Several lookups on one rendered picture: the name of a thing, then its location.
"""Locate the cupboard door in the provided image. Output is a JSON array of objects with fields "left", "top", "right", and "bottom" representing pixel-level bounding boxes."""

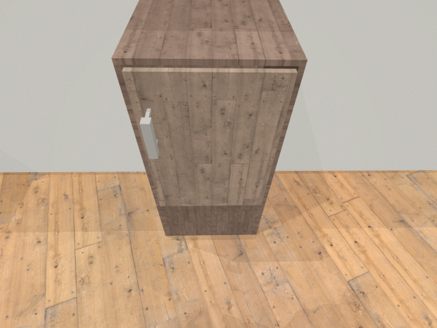
[{"left": 122, "top": 67, "right": 298, "bottom": 206}]

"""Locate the handle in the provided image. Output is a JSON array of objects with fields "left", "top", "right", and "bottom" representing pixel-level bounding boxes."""
[{"left": 140, "top": 109, "right": 159, "bottom": 159}]

